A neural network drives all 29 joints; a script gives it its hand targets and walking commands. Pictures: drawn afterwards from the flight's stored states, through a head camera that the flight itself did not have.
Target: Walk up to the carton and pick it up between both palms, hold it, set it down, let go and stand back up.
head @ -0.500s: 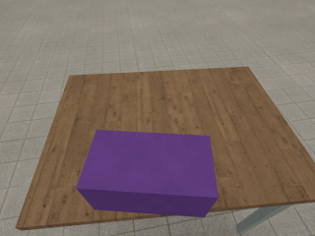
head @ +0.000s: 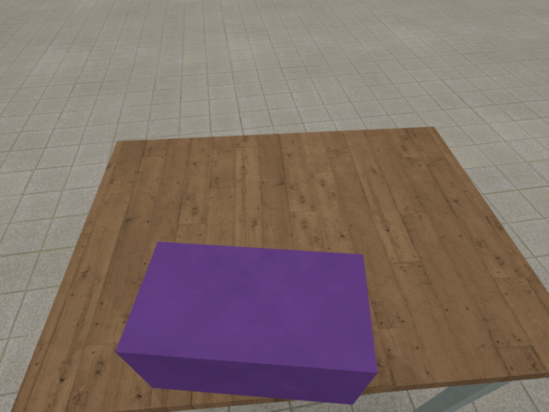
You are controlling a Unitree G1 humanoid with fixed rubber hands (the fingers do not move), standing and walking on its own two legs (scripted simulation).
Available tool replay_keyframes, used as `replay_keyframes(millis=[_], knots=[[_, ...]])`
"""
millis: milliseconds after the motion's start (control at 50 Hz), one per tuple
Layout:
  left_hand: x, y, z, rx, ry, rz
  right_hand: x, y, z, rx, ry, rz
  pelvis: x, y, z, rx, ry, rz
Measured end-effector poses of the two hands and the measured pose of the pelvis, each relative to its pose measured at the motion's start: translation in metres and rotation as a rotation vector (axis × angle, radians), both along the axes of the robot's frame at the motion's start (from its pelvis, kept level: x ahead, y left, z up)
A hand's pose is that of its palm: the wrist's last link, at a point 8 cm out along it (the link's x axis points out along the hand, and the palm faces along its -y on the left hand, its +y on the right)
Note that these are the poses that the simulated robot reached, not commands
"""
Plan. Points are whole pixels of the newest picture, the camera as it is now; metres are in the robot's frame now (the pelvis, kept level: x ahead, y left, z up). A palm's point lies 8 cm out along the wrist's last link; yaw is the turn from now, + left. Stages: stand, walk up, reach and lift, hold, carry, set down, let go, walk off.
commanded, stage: walk up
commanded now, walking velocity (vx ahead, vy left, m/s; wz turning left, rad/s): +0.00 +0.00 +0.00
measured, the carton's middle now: (255, 322) +0.26 +0.05 -0.01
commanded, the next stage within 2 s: none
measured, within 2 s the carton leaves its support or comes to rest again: neither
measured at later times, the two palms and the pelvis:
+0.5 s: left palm out of the picture -0.05 +0.18 -0.15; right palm out of the picture -0.02 -0.21 -0.15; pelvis +0.01 -0.01 +0.00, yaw +0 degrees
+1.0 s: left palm out of the picture -0.03 +0.25 -0.19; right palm out of the picture +0.01 -0.25 -0.14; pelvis -0.04 +0.00 -0.03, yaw -1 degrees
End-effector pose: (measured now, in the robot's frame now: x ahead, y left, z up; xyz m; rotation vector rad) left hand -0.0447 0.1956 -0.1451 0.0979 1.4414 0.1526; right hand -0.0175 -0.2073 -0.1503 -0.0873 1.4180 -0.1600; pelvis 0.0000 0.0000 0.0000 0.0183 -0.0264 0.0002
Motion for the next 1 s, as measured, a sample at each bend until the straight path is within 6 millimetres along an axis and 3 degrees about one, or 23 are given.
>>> replay_keyframes(millis=[600, 780, 920, 1000], knots=[[-0.006, -0.014, -0.001, 0.001, 0.060, 0.010, -0.007, -0.002, -0.004, 0.018, 0.068, -0.012, 0.010, -0.014, -0.003, -0.001, -0.014, -0.003], [0.000, 0.021, -0.016, 0.094, 0.017, 0.010, 0.010, -0.032, -0.014, -0.084, 0.011, 0.005, -0.017, -0.010, -0.021, 0.003, 0.001, 0.009], [-0.010, 0.051, -0.046, 0.081, 0.044, 0.008, 0.051, -0.034, -0.009, -0.178, -0.144, 0.036, -0.030, 0.002, -0.038, -0.024, -0.009, 0.003], [0.014, 0.056, -0.042, 0.065, -0.014, -0.018, 0.030, -0.042, 0.007, -0.204, -0.160, 0.012, -0.042, 0.001, -0.030, -0.039, -0.022, -0.019]])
